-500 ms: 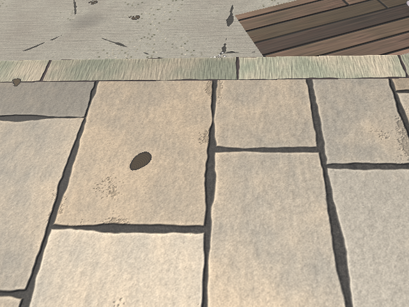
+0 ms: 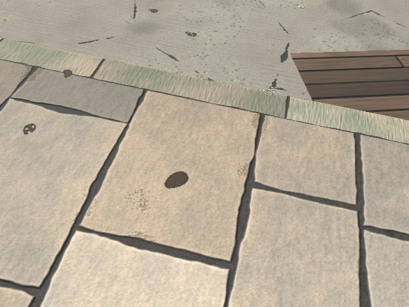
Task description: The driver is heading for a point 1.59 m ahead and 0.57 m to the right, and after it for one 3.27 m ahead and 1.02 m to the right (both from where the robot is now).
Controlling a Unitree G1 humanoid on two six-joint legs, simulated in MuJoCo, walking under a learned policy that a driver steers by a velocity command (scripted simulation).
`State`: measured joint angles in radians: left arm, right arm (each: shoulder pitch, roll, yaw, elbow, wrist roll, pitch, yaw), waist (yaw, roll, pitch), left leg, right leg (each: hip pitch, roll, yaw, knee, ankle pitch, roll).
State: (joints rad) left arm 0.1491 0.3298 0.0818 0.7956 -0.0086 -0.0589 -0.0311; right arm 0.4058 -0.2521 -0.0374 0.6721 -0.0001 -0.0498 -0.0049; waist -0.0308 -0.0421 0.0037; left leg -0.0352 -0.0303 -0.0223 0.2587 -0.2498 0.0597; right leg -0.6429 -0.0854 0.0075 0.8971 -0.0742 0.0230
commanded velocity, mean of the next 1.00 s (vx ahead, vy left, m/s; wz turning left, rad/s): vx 0.47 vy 0.00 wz -0.06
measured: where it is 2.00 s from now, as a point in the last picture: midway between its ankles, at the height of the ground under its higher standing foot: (242, 164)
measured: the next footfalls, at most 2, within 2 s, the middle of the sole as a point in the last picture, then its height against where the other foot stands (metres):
right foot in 0.26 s outside the picture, level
left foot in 0.78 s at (163, 265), level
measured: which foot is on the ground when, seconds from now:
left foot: down 0.00-0.26, up 0.28-0.76, down 0.78-1.00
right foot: up 0.00-0.24, down 0.26-0.80, up 0.82-1.00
